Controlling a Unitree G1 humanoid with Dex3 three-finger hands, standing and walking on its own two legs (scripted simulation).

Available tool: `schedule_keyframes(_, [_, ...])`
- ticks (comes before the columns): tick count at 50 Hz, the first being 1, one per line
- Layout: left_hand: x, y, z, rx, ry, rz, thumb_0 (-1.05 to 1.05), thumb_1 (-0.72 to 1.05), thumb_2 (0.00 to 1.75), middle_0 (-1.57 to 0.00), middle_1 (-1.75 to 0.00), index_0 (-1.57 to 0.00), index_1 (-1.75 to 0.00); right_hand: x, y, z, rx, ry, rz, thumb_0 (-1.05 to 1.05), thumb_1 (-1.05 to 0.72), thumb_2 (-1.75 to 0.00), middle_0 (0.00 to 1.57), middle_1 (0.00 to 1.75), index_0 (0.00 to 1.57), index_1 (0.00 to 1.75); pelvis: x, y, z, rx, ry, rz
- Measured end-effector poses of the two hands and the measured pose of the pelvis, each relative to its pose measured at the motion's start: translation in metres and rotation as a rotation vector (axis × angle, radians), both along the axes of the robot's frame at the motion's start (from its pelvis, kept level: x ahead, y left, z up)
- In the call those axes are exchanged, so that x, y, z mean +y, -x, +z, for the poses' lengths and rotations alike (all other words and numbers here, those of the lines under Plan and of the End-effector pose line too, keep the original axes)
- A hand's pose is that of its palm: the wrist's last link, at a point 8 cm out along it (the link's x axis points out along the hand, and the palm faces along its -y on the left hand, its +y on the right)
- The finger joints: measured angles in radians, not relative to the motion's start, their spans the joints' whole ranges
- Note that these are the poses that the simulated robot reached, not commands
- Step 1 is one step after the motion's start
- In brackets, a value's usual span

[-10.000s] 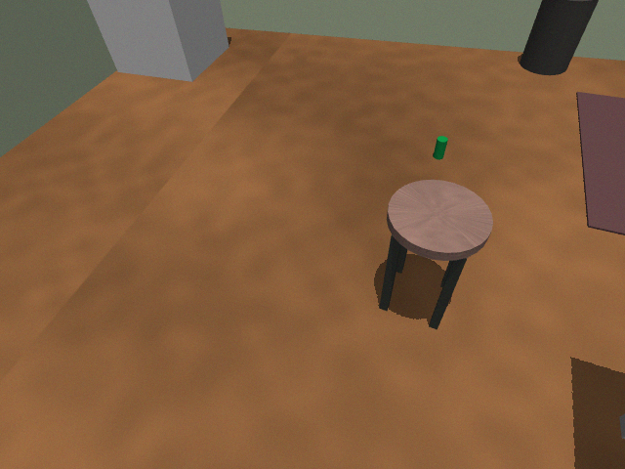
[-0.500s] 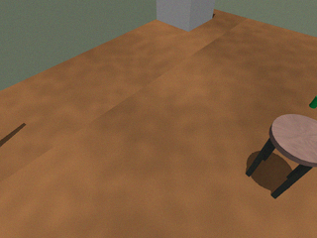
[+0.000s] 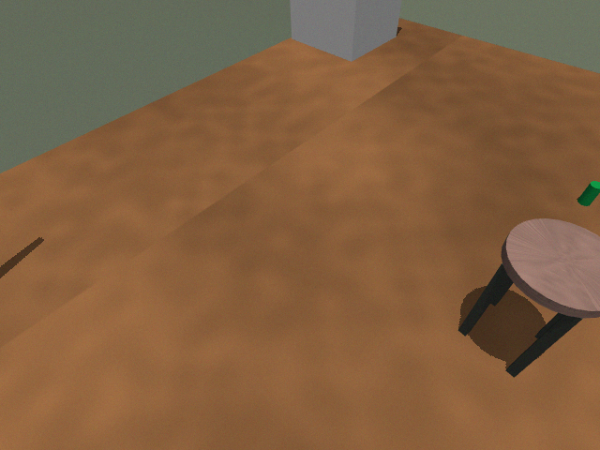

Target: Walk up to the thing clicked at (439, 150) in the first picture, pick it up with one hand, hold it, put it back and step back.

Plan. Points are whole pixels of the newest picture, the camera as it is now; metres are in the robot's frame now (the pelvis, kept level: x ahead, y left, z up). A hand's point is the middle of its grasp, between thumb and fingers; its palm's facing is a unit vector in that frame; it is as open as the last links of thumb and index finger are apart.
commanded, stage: stand
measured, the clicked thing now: (590, 193) +1.31 -1.19 -0.73
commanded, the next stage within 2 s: none
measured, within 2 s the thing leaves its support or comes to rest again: neither
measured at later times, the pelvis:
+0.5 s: pelvis +0.00 +0.00 +0.00, yaw -1 degrees
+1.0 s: pelvis +0.01 -0.01 +0.00, yaw -1 degrees
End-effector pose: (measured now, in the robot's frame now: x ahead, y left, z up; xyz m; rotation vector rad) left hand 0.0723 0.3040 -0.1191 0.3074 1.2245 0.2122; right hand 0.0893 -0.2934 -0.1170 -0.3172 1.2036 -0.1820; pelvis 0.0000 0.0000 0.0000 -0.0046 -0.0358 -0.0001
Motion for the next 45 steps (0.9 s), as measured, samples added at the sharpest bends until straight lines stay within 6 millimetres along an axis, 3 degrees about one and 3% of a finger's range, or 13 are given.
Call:
schedule_keyframes(29, [-0.008, -0.002, -0.001, 0.019, 0.006, -0.027, 0.0, 0.91, 0.9, -0.2, -0.3, -0.2, -0.3, -0.006, 0.032, -0.004, 0.071, -0.004, -0.046, 0.01, -0.9, -0.89, 0.2, 0.3, 0.2, 0.3, -0.003, -0.001, 0.001, 0.012, -0.005, -0.016])
schedule_keyframes(45, [-0.013, -0.016, 0.003, 0.004, -0.001, -0.029, 0.0, 0.91, 0.9, -0.2, -0.3, -0.2, -0.3, -0.008, 0.011, -0.004, 0.036, -0.008, -0.034, 0.01, -0.9, -0.89, 0.2, 0.3, 0.2, 0.3, -0.007, -0.01, 0.002, 0.008, -0.006, -0.021])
